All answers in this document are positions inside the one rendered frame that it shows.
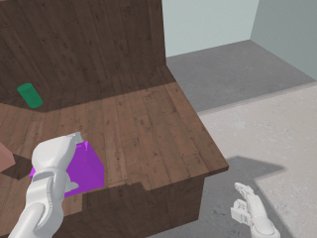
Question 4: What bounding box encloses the sponge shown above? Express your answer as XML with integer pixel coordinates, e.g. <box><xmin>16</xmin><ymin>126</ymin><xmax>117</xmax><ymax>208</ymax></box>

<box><xmin>29</xmin><ymin>141</ymin><xmax>105</xmax><ymax>197</ymax></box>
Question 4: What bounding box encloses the left robot forearm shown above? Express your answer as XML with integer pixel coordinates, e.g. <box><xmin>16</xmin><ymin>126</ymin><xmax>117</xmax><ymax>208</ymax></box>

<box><xmin>8</xmin><ymin>168</ymin><xmax>67</xmax><ymax>238</ymax></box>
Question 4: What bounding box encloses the left robot hand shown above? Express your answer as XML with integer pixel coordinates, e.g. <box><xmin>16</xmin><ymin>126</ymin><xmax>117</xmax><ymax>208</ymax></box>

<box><xmin>32</xmin><ymin>132</ymin><xmax>84</xmax><ymax>192</ymax></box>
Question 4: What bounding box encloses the table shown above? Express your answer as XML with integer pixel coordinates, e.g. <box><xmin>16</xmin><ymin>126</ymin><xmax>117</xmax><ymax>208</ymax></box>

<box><xmin>0</xmin><ymin>0</ymin><xmax>229</xmax><ymax>238</ymax></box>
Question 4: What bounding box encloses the right robot hand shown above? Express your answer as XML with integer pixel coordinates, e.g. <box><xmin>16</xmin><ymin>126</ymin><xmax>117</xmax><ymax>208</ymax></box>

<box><xmin>231</xmin><ymin>182</ymin><xmax>268</xmax><ymax>226</ymax></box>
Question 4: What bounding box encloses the right robot forearm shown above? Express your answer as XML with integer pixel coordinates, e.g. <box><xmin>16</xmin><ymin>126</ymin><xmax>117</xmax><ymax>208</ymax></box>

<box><xmin>250</xmin><ymin>216</ymin><xmax>280</xmax><ymax>238</ymax></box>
